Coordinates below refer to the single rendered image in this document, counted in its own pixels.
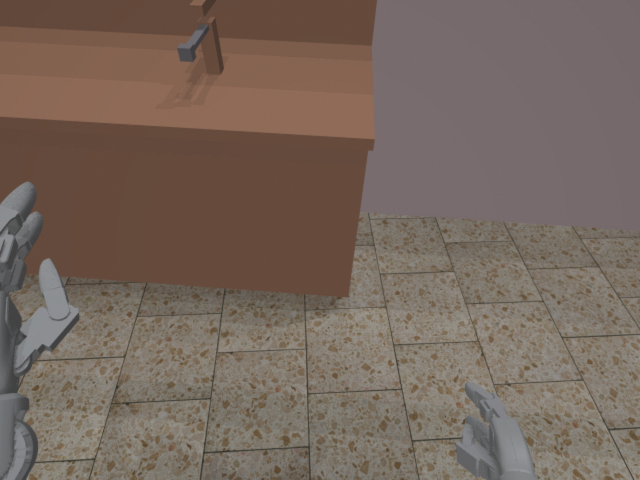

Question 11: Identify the tap lever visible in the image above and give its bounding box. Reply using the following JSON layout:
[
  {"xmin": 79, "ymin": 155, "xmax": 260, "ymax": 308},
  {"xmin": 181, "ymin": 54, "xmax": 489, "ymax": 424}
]
[{"xmin": 177, "ymin": 24, "xmax": 209, "ymax": 62}]

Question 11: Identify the robot left forearm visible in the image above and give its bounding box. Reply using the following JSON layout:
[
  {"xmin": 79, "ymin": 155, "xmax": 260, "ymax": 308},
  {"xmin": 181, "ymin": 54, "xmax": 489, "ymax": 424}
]
[{"xmin": 0, "ymin": 393, "xmax": 38, "ymax": 480}]

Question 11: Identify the left robot hand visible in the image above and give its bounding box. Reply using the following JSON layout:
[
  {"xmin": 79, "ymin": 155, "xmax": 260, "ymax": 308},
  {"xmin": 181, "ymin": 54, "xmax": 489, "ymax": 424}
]
[{"xmin": 0, "ymin": 182, "xmax": 79, "ymax": 395}]

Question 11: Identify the right robot hand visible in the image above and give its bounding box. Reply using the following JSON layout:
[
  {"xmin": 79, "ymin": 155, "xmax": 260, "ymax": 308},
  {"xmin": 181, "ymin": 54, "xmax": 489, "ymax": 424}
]
[{"xmin": 456, "ymin": 382, "xmax": 535, "ymax": 480}]

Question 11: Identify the counter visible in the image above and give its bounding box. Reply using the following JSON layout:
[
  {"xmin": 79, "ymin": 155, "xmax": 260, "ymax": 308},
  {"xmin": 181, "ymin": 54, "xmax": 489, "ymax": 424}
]
[{"xmin": 0, "ymin": 0, "xmax": 377, "ymax": 297}]

